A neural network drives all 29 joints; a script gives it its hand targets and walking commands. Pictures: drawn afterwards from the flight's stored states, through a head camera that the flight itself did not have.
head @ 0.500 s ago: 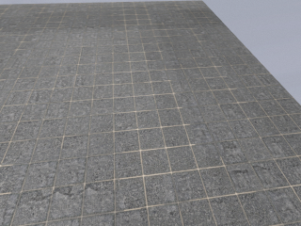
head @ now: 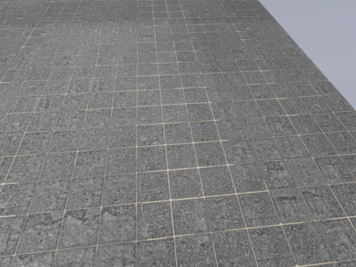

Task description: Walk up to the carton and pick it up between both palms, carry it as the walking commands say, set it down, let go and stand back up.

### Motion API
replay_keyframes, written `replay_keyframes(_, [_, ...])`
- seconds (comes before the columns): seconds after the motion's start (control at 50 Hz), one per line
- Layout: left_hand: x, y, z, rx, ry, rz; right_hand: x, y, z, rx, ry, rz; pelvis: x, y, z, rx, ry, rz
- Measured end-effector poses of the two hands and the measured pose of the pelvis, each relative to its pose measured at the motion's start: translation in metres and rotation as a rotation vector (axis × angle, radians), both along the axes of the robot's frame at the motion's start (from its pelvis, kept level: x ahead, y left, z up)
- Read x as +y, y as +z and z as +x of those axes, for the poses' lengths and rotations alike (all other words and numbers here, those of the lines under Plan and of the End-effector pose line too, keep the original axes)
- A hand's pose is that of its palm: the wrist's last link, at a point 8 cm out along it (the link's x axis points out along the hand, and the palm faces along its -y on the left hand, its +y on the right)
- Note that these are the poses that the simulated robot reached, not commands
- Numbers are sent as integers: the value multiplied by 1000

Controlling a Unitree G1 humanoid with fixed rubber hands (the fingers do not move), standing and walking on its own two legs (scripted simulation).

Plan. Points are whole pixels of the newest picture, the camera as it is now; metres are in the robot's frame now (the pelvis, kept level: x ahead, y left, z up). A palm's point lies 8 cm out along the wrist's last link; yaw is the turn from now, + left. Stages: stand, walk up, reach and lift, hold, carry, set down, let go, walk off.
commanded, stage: walk up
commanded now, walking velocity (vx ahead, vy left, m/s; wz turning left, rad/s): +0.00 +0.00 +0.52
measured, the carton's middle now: out of the picture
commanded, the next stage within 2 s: none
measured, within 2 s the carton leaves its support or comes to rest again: neither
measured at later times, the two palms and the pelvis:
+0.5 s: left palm out of the picture -0.02 +0.27 -0.15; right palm out of the picture +0.12 -0.18 -0.14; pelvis -0.02 +0.03 -0.01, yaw +16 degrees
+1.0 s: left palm out of the picture -0.12 +0.21 -0.14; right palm out of the picture +0.12 -0.22 -0.13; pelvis -0.06 -0.02 -0.01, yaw +34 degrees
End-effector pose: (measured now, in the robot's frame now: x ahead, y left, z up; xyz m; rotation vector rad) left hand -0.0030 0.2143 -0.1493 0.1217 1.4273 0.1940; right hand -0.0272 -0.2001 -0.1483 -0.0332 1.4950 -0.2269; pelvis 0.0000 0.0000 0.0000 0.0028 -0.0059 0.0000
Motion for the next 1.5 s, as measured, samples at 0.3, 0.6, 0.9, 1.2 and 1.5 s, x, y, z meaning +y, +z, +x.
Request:
replay_keyframes(0.3, [40, -29, -60, 8, 227, 43, 0, 2, 167, -305, 389, -99, 22, -27, -9, 5, 234, 7])
replay_keyframes(0.6, [60, 23, 12, -263, 220, 92, 9, 3, 116, -193, 414, -4, 12, -1, -28, -11, 318, -10])
replay_keyframes(0.9, [4, 35, -57, -293, 371, 130, -46, 6, 115, -114, 587, -6, -27, 3, -41, -20, 534, 0])
replay_keyframes(1.2, [-7, 0, -199, -143, 649, 76, 44, 37, 177, -403, 833, -18, -21, -4, -81, -29, 666, -13])
replay_keyframes(1.5, [-37, 40, -206, -247, 722, 223, 21, -1, 141, -214, 935, 91, -56, 0, -95, -21, 838, 5])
